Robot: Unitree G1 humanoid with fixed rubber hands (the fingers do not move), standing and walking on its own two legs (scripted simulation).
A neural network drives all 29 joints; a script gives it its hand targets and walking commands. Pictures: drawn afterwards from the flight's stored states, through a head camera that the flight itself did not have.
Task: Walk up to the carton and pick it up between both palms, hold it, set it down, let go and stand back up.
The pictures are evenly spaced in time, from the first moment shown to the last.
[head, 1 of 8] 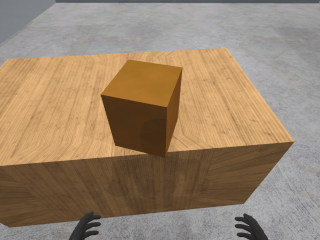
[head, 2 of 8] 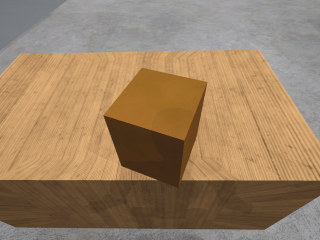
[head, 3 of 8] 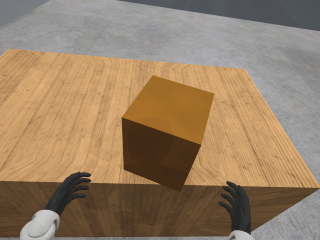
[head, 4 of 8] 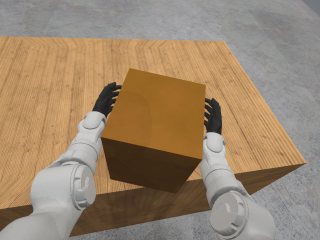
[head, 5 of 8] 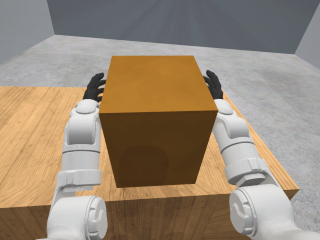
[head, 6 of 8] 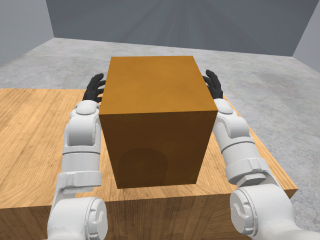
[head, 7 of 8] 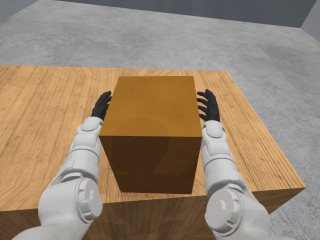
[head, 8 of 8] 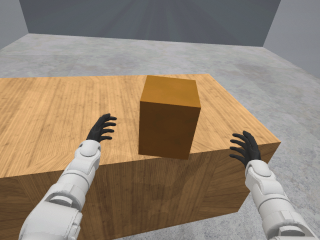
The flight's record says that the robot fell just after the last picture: yes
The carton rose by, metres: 0.21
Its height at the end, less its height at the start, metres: +0.00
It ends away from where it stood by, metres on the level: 0.01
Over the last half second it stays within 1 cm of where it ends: yes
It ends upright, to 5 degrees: yes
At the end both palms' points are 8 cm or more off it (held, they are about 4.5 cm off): yes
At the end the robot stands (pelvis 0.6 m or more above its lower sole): yes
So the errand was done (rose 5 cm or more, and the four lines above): yes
